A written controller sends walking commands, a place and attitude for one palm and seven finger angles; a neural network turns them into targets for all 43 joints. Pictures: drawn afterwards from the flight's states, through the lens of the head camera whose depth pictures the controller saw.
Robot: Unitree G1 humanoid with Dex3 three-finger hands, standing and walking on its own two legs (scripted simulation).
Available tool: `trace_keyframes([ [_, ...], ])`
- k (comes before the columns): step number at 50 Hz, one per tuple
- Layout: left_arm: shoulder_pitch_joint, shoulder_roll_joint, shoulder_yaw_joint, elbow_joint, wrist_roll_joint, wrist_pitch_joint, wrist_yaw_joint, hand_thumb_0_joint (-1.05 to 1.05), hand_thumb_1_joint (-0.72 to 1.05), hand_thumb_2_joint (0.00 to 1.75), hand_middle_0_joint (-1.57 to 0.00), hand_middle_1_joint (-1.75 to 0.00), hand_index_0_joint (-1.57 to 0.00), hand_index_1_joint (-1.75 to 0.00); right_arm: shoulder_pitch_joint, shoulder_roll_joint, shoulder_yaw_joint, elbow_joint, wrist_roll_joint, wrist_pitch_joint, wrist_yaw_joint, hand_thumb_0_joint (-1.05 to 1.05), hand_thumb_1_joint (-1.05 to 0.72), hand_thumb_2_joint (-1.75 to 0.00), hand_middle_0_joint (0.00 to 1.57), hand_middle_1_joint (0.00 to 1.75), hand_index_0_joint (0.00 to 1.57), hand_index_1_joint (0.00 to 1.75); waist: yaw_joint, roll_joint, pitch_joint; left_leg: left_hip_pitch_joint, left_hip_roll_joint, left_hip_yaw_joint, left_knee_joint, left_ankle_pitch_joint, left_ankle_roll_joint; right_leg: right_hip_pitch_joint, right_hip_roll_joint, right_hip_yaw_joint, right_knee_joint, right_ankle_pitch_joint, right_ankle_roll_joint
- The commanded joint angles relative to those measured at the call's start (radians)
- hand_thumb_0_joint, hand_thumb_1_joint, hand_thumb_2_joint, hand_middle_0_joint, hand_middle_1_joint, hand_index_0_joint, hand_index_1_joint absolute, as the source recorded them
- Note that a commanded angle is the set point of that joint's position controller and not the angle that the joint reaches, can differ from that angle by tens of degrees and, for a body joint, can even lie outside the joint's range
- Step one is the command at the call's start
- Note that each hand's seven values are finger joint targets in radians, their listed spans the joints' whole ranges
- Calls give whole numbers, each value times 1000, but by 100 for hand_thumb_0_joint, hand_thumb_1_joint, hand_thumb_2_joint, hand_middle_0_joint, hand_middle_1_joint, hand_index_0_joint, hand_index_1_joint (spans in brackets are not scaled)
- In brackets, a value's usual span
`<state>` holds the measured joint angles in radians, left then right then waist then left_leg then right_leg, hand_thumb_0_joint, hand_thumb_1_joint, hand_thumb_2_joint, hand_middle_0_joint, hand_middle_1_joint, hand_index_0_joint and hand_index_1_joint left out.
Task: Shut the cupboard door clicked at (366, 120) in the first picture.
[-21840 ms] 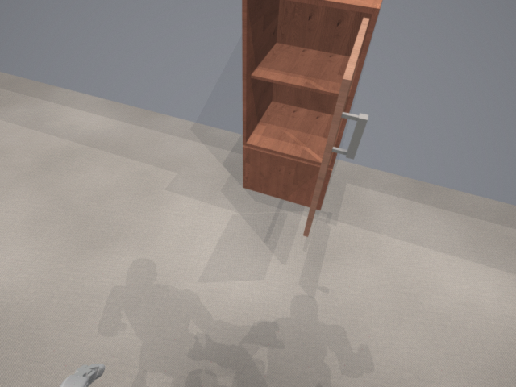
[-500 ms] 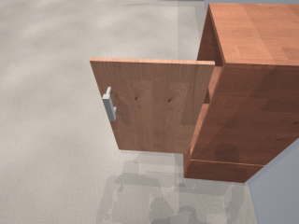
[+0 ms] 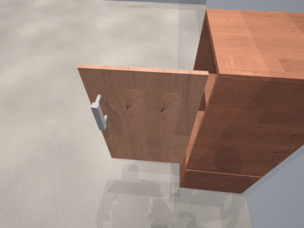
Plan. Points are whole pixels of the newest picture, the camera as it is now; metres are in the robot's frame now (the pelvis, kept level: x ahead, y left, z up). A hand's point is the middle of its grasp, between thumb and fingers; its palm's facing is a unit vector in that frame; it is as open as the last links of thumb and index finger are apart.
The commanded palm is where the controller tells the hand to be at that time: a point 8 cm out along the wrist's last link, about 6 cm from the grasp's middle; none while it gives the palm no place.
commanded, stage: raise the hand and make a fist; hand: left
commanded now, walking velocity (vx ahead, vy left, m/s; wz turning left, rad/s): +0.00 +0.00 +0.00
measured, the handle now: (100, 112) +0.48 +0.21 -0.03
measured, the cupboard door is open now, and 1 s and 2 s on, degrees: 91 91 91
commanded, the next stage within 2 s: bring the fist close to the handle in 1.92 s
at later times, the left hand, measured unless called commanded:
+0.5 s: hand out of the picture +0.09 +0.20 -0.08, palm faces +0.07 -1.00 +0.00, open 5.8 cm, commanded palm +0.10 +0.24 -0.06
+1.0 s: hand (66, 225) +0.14 +0.22 -0.04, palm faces -0.04 -1.00 -0.03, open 3.5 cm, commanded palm +0.11 +0.28 -0.04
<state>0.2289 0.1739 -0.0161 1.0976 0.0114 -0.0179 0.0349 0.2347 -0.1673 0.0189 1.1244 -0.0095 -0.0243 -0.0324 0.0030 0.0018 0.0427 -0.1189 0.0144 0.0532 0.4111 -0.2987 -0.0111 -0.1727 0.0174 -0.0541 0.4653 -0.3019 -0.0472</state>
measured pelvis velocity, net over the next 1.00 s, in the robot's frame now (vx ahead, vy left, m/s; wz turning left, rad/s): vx -0.09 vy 0.06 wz -0.04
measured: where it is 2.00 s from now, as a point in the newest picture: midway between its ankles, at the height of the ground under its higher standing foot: outside the picture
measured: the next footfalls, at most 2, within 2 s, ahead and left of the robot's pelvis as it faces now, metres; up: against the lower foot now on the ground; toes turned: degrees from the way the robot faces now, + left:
none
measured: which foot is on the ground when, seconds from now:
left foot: down 0.00-1.00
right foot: down 0.00-1.00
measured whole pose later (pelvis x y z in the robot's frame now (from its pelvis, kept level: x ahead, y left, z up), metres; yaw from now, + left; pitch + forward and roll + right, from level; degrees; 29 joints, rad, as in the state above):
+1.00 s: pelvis -0.09 +0.06 -0.10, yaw -2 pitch +14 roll -3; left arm 0.42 0.22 0.08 -0.10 -0.22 -0.42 -0.16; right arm 0.30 -0.26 0.01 0.53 0.02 -0.24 -0.05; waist 0.00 0.02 -0.14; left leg -0.94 -0.05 -0.04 1.24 -0.54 0.05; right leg -0.95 -0.01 -0.03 1.16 -0.46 0.02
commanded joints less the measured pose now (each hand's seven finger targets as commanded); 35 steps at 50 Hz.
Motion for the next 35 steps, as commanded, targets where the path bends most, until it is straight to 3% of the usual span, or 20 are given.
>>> trace_keyframes([
  [1,-689,750,456,-1530,-153,-357,44,0,90,90,-20,-30,-20,-30,125,-311,-84,-333,7,-205,-136,0,-90,-90,20,30,20,30,-86,-25,-390,350,59,50,419,387,37,27,-129,148,114,727,36],
  [2,34,193,39,-1133,-134,-255,50,0,90,90,-22,-32,-22,-32,-13,-176,-1,-353,66,-271,-135,0,-90,-90,20,30,20,30,-65,322,-441,126,-21,-43,258,500,40,21,-55,82,325,544,27],
  [3,26,190,89,-1191,-178,-215,94,0,90,90,-24,-34,-24,-34,-41,-198,3,-332,60,-304,-110,0,-90,-90,20,30,20,30,7,358,-441,158,9,-78,193,667,28,-54,-49,5,237,367,17],
  [4,228,-59,1,-1014,-186,-106,64,0,90,90,-25,-36,-25,-36,-31,-139,-26,-345,52,-311,-59,0,-90,-90,20,30,20,30,-22,259,-277,43,43,-92,104,720,36,-155,-50,-23,141,252,26],
  [5,-2,36,51,-1145,-185,-136,55,0,90,90,-27,-38,-27,-38,-7,-204,-63,-390,54,-325,-42,0,-90,-90,20,30,20,30,-47,192,-154,-79,28,-107,150,535,20,-171,-48,-12,121,295,26],
  [6,48,89,121,-1110,-180,-175,32,0,90,90,-29,-40,-29,-40,-21,-203,-89,-426,45,-331,-44,0,-90,-90,20,30,20,30,-52,35,-95,-183,6,-87,202,433,26,-215,-49,-5,130,359,27],
  [7,160,61,139,-1014,-186,-219,-10,0,90,90,-31,-42,-31,-42,-22,-196,-92,-446,34,-335,-43,0,-90,-90,20,30,20,30,-44,-136,-36,-279,-13,-84,251,366,28,-251,-62,9,154,478,55],
  [8,332,53,190,-878,-196,-259,-60,0,90,90,-33,-44,-33,-44,-27,-188,-103,-468,31,-331,-33,0,-90,-90,20,30,20,30,-2,-248,-39,-363,-28,-83,285,323,18,-224,-78,27,188,579,71],
  [10,451,-23,176,-785,-234,-394,-178,0,90,90,-36,-48,-36,-48,-45,-173,-104,-509,20,-324,-6,0,-90,-90,20,30,20,30,31,-412,-84,-537,-52,-76,358,175,-3,-241,-85,52,285,601,96],
  [12,490,-3,202,-811,-275,-539,-314,0,90,90,-40,-52,-40,-52,-71,-172,-117,-551,18,-314,14,0,-90,-90,20,30,20,30,63,-387,-168,-600,-68,-54,454,117,-17,-261,-100,114,341,568,95],
  [15,352,137,293,-857,-315,-684,-484,0,90,90,-46,-58,-46,-58,-94,-188,-115,-619,30,-307,23,0,-90,-90,20,30,20,30,59,-163,-286,-691,-80,-42,596,19,-17,-307,-137,236,381,363,71],
  [17,249,184,338,-975,-329,-687,-491,0,90,90,-49,-62,-49,-62,-130,-182,-117,-685,34,-299,17,0,-90,-90,20,30,20,30,72,16,-338,-765,-87,-27,607,-65,7,-393,-106,233,403,10,44],
  [19,140,196,346,-1099,-355,-695,-446,0,90,90,-53,-66,-53,-66,-151,-172,-112,-734,32,-296,7,0,-90,-90,20,30,20,30,64,71,-337,-795,-74,-42,641,-143,18,-495,-75,234,408,-277,26],
  [21,60,141,293,-1244,-371,-725,-389,0,90,90,-57,-70,-57,-70,-126,-166,-109,-755,31,-305,-3,0,-90,-90,20,30,20,30,24,32,-399,-765,-60,-56,676,-117,33,-515,-52,208,443,-263,33],
  [24,-72,162,203,-1442,-339,-740,-350,0,90,90,-62,-76,-62,-76,-88,-178,-97,-742,30,-312,-25,0,-90,-90,20,30,20,30,-29,83,-472,-767,-45,-68,711,-170,48,-584,-33,191,469,-342,23],
  [26,-51,110,91,-1450,-311,-702,-354,0,90,90,-66,-80,-66,-80,-82,-194,-85,-734,32,-318,-41,0,-90,-90,20,30,20,30,-57,129,-399,-757,-39,-90,686,-220,53,-658,-17,141,493,-344,10],
  [29,34,130,68,-1342,-277,-555,-367,0,90,90,-71,-86,-71,-86,-59,-213,-72,-739,49,-307,-59,0,-90,-90,20,30,20,30,-60,78,-331,-771,-33,-124,631,-262,53,-664,-9,90,486,-331,15],
  [31,124,146,97,-1279,-263,-423,-360,0,90,90,-75,-90,-75,-90,-57,-209,-69,-761,62,-288,-61,0,-90,-90,20,30,20,30,-28,18,-325,-788,-35,-130,585,-296,49,-622,-14,80,457,-366,25],
  [33,211,174,189,-1202,-271,-295,-330,0,90,90,-79,-94,-79,-94,-80,-196,-67,-784,72,-255,-61,0,-90,-90,20,30,20,30,31,-36,-306,-801,-37,-142,522,-330,41,-571,-10,61,445,-392,23],
  [35,206,166,223,-1296,-291,-239,-281,0,90,90,-82,-98,-82,-98,-102,-183,-61,-825,71,-236,-55,0,-90,-90,20,30,20,30,57,-15,-326,-773,-43,-144,481,-336,32,-548,-14,37,454,-379,26],
])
